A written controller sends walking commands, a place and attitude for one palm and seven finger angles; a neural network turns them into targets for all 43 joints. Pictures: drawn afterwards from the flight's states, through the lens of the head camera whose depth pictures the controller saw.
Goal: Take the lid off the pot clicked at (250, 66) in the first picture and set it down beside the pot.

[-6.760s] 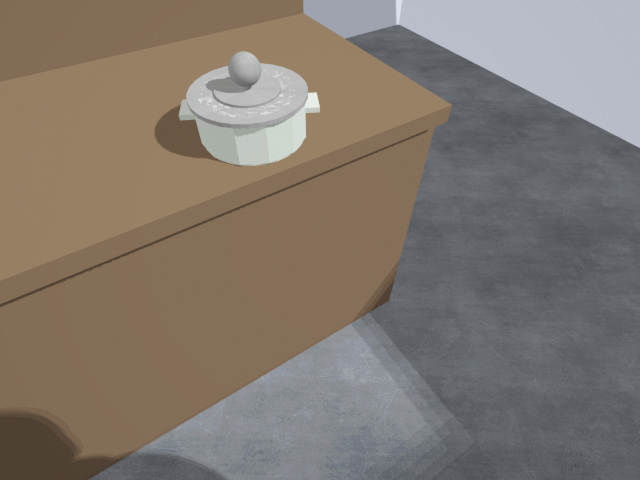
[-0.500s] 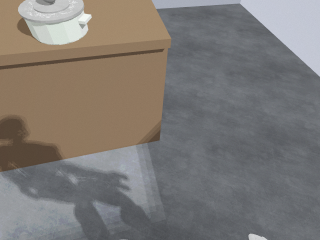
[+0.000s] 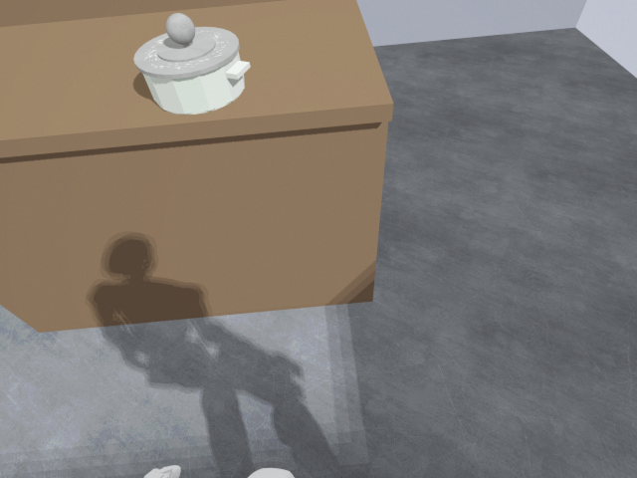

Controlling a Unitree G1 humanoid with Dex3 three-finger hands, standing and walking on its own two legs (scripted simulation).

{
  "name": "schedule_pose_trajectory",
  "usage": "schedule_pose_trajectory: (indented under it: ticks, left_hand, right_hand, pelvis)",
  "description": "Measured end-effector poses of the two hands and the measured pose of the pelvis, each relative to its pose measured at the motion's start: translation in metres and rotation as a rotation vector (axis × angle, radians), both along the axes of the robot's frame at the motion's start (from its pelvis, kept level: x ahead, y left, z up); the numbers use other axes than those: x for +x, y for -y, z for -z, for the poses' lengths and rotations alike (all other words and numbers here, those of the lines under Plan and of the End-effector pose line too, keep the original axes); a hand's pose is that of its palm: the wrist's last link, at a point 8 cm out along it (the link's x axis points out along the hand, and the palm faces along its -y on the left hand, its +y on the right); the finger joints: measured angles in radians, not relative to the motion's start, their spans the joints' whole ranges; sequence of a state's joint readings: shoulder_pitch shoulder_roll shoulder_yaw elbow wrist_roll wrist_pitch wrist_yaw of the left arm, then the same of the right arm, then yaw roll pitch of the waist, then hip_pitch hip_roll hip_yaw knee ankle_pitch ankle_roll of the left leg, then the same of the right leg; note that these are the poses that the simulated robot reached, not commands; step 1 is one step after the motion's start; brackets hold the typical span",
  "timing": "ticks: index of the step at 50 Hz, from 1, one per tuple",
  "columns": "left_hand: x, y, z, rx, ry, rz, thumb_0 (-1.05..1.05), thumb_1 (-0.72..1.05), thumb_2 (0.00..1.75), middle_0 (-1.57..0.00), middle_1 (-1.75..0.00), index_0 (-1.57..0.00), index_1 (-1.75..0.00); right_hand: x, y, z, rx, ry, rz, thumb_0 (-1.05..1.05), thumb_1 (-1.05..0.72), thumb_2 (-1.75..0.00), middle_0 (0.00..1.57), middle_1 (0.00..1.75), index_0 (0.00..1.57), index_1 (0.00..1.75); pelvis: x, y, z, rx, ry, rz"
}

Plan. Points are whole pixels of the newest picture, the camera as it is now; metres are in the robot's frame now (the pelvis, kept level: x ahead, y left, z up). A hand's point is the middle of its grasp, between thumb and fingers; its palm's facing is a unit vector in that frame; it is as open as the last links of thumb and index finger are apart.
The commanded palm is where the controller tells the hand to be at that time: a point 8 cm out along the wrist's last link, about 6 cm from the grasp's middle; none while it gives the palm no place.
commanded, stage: take the last steps up to it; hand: left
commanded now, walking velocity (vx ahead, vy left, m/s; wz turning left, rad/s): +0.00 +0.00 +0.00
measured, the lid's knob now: (180, 29) +0.84 +0.30 +0.18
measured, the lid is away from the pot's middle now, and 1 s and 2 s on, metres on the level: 0.00 0.00 0.00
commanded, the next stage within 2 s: come to a stop and stand still in 1.12 s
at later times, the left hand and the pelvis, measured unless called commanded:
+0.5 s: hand out of the picture +0.00 +0.25 -0.17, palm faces +0.16 -0.97 -0.20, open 7.4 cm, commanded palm none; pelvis +0.05 +0.06 +0.01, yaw +6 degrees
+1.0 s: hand (198, 378) +0.29 +0.23 -0.15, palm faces +0.14 -0.96 -0.23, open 7.2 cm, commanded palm none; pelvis +0.24 +0.04 +0.01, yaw +6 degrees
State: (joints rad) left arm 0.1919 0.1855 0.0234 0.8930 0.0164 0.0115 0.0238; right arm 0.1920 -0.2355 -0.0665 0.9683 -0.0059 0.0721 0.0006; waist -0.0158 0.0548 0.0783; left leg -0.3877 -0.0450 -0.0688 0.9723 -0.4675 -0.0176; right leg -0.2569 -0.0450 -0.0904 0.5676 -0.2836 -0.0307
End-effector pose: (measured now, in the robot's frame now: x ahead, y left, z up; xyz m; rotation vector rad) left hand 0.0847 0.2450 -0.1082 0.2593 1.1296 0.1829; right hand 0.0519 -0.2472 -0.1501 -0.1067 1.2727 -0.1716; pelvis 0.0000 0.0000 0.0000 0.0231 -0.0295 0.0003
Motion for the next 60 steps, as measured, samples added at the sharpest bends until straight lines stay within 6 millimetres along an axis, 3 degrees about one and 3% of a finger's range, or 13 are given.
schedule_pose_trajectory:
  ticks: [5, 10, 17, 21, 24, 28, 35, 40, 44, 47, 50, 55, 60]
  left_hand:
    - [-0.029, 0.010, 0.001, -0.030, -0.046, -0.056, 0.00, 0.90, 0.89, -0.21, -0.30, -0.20, -0.30]
    - [-0.064, 0.007, 0.007, -0.069, -0.102, -0.127, 0.00, 0.90, 0.89, -0.21, -0.30, -0.20, -0.30]
    - [-0.124, -0.023, 0.025, -0.110, -0.251, -0.245, 0.00, 0.90, 0.89, -0.21, -0.30, -0.20, -0.30]
    - [-0.133, -0.044, 0.036, -0.120, -0.343, -0.254, 0.00, 0.90, 0.89, -0.21, -0.30, -0.20, -0.30]
    - [-0.108, -0.055, 0.031, -0.122, -0.327, -0.237, 0.01, 0.91, 0.89, -0.20, -0.30, -0.20, -0.30]
    - [-0.051, -0.063, 0.025, -0.118, -0.232, -0.211, 0.01, 0.91, 0.89, -0.20, -0.30, -0.20, -0.30]
    - [0.074, -0.056, 0.022, -0.104, -0.091, -0.121, 0.00, 0.91, 0.89, -0.20, -0.30, -0.19, -0.30]
    - [0.165, -0.040, 0.027, -0.081, 0.024, -0.060, 0.00, 0.91, 0.89, -0.20, -0.30, -0.20, -0.30]
    - [0.189, -0.028, 0.022, -0.086, 0.053, -0.089, 0.00, 0.91, 0.89, -0.20, -0.30, -0.20, -0.30]
    - [0.189, -0.022, 0.017, -0.090, 0.003, -0.116, 0.00, 0.91, 0.89, -0.20, -0.30, -0.20, -0.30]
    - [0.190, -0.031, 0.012, -0.071, -0.038, -0.143, -0.02, 0.95, 0.89, -0.21, -0.30, -0.20, -0.30]
    - [0.187, -0.042, 0.012, -0.089, -0.116, -0.171, -0.01, 0.94, 0.89, -0.21, -0.30, -0.20, -0.30]
    - [0.183, -0.055, 0.025, -0.124, -0.188, -0.234, 0.00, 0.92, 0.89, -0.21, -0.30, -0.20, -0.30]
  right_hand:
    - [0.000, 0.006, -0.008, -0.005, -0.030, -0.038, 0.00, -0.91, -0.90, 0.20, 0.29, 0.20, 0.30]
    - [0.011, -0.001, -0.018, -0.019, -0.054, -0.099, 0.00, -0.91, -0.90, 0.20, 0.29, 0.20, 0.30]
    - [0.059, -0.037, -0.029, -0.054, 0.027, -0.189, 0.00, -0.91, -0.90, 0.20, 0.29, 0.20, 0.30]
    - [0.072, -0.061, -0.028, -0.069, 0.083, -0.184, 0.00, -0.91, -0.90, 0.20, 0.29, 0.20, 0.30]
    - [0.063, -0.076, -0.029, -0.054, 0.048, -0.164, 0.00, -0.91, -0.90, 0.20, 0.29, 0.20, 0.30]
    - [0.044, -0.088, -0.024, -0.023, -0.059, -0.140, 0.00, -0.91, -0.90, 0.20, 0.29, 0.20, 0.30]
    - [0.024, -0.091, -0.009, 0.025, -0.233, -0.059, 0.00, -0.91, -0.90, 0.21, 0.29, 0.20, 0.30]
    - [0.035, -0.076, 0.010, 0.045, -0.333, -0.019, 0.00, -0.91, -0.90, 0.21, 0.29, 0.20, 0.30]
    - [0.083, -0.060, 0.011, 0.031, -0.315, -0.035, 0.00, -0.91, -0.90, 0.20, 0.29, 0.20, 0.30]
    - [0.140, -0.053, 0.003, 0.013, -0.220, -0.053, 0.00, -0.91, -0.90, 0.20, 0.29, 0.20, 0.30]
    - [0.197, -0.053, -0.007, 0.006, -0.113, -0.070, 0.00, -0.91, -0.90, 0.20, 0.29, 0.20, 0.30]
    - [0.281, -0.069, -0.019, 0.005, 0.014, -0.121, 0.00, -0.91, -0.90, 0.20, 0.29, 0.19, 0.30]
    - [0.352, -0.099, -0.024, -0.004, 0.092, -0.188, 0.00, -0.91, -0.90, 0.20, 0.29, 0.19, 0.30]
  pelvis:
    - [0.000, 0.004, -0.007, 0.011, -0.002, -0.035]
    - [0.004, -0.001, -0.011, 0.010, -0.015, -0.067]
    - [0.020, -0.030, -0.007, -0.012, -0.026, -0.098]
    - [0.034, -0.049, -0.001, -0.022, -0.019, -0.092]
    - [0.048, -0.056, -0.006, -0.022, -0.018, -0.098]
    - [0.071, -0.062, -0.010, -0.016, -0.018, -0.108]
    - [0.122, -0.057, -0.003, 0.004, -0.017, -0.102]
    - [0.171, -0.042, 0.017, 0.005, -0.009, -0.105]
    - [0.197, -0.036, 0.012, -0.014, 0.004, -0.117]
    - [0.217, -0.036, 0.002, -0.019, -0.006, -0.115]
    - [0.237, -0.036, -0.007, -0.017, -0.020, -0.110]
    - [0.270, -0.047, -0.012, -0.020, -0.027, -0.103]
    - [0.306, -0.070, -0.008, -0.031, -0.014, -0.106]
